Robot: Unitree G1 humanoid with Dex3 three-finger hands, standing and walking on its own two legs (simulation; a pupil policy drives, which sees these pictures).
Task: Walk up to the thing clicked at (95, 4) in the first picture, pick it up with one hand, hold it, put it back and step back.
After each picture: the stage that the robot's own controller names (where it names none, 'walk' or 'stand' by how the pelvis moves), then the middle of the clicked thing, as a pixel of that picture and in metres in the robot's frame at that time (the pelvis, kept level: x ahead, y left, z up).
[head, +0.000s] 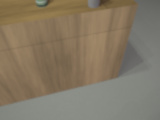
stand; out of the picture +0.95 -0.06 +0.14
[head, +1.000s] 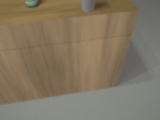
rise first; out of the picture +0.84 +0.00 +0.16
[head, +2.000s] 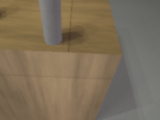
rise first; (50, 12) +0.53 +0.16 +0.17
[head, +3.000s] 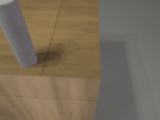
stand; (18, 35) +0.45 +0.24 +0.16
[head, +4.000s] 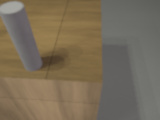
stand; (24, 41) +0.46 +0.22 +0.14
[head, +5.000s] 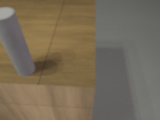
stand; (16, 46) +0.44 +0.25 +0.13
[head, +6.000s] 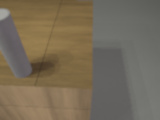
stand; (12, 48) +0.43 +0.26 +0.13
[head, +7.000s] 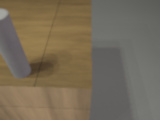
stand; (11, 48) +0.43 +0.26 +0.13
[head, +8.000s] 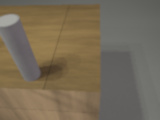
rise first; (21, 52) +0.42 +0.25 +0.13
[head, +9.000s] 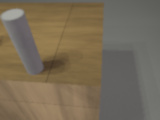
go down; (25, 45) +0.45 +0.25 +0.14
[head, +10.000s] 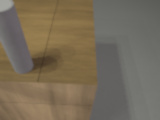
go down; (14, 41) +0.44 +0.23 +0.14
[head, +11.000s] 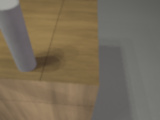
go down; (18, 40) +0.45 +0.23 +0.15
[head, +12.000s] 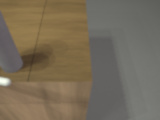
close in; out of the picture +0.43 +0.25 +0.16
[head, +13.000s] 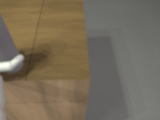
lift; out of the picture +0.43 +0.25 +0.17
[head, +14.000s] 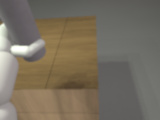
lift; (17, 16) +0.34 +0.16 +0.35
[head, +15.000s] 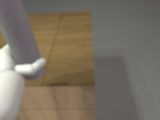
hold; (20, 38) +0.35 +0.18 +0.27
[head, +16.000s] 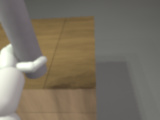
hold; (22, 37) +0.36 +0.18 +0.28
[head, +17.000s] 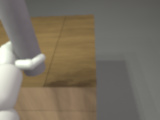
crouch; (22, 35) +0.37 +0.18 +0.27
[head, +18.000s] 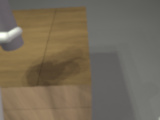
crouch; out of the picture +0.45 +0.23 +0.31
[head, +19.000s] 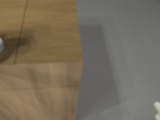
lower; out of the picture +0.47 +0.27 +0.20
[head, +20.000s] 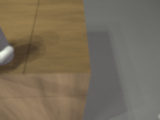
lower; out of the picture +0.45 +0.27 +0.19
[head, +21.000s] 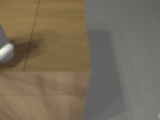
lower; out of the picture +0.45 +0.27 +0.19
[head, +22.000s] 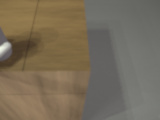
lower; out of the picture +0.46 +0.27 +0.19
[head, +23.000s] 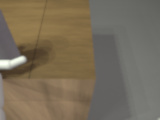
open; out of the picture +0.43 +0.25 +0.18
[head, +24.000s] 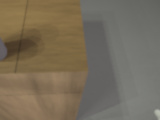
sink last; out of the picture +0.44 +0.25 +0.19
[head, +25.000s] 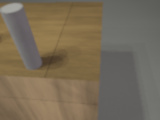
sink last; (24, 40) +0.47 +0.26 +0.16
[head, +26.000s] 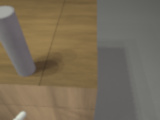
stand; (16, 46) +0.43 +0.25 +0.14
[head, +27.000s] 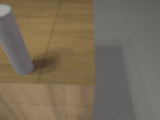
stand; (13, 44) +0.44 +0.26 +0.14
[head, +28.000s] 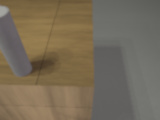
stand; (11, 46) +0.43 +0.26 +0.14
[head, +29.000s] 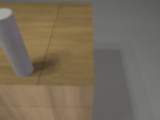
walk; (14, 47) +0.44 +0.26 +0.14
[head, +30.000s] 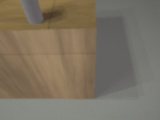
walk; out of the picture +0.67 +0.25 +0.15
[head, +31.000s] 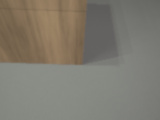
walk; out of the picture +1.05 +0.24 +0.15
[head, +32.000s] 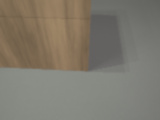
stand; out of the picture +1.10 +0.24 +0.16
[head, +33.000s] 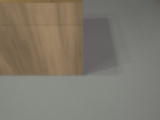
stand; out of the picture +1.07 +0.27 +0.13
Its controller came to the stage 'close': yes
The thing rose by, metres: 0.20
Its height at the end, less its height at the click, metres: +0.00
